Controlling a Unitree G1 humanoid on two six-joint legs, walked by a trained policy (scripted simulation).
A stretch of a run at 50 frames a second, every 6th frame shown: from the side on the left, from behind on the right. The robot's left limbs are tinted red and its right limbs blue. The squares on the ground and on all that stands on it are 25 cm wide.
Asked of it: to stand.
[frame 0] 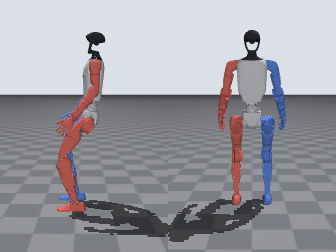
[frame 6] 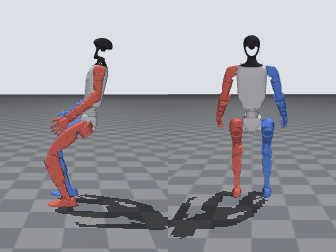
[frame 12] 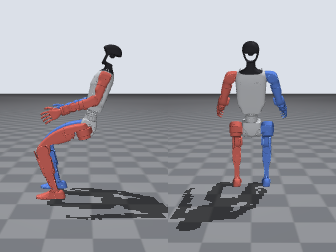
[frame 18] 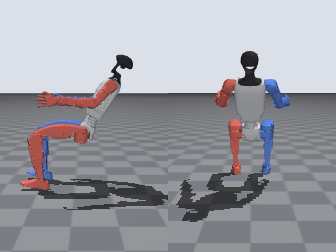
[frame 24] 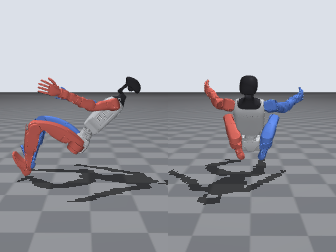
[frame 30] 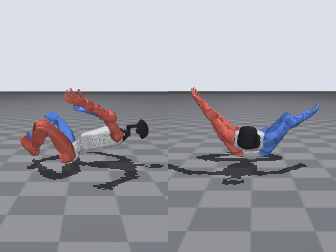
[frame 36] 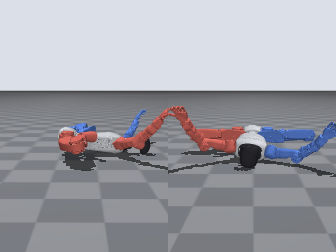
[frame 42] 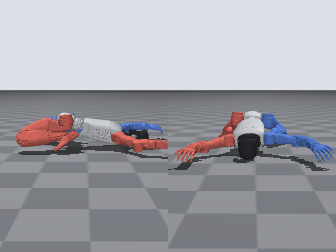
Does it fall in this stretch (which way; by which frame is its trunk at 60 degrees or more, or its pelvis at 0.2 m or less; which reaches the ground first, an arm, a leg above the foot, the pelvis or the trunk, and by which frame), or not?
yes: goes over backward; its trunk at 60 degrees or more by frame 30; the pelvis reaches the ground first, by frame 30
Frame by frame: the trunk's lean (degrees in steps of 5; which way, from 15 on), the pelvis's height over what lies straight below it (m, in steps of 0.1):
0: 5, 0.7
6: 10, 0.7
12: 20 backward, 0.6
18: 30 backward, 0.5
24: 45 backward, 0.3
30: 80 backward, 0.1
36: 95 backward, 0.1
42: 100 backward, 0.2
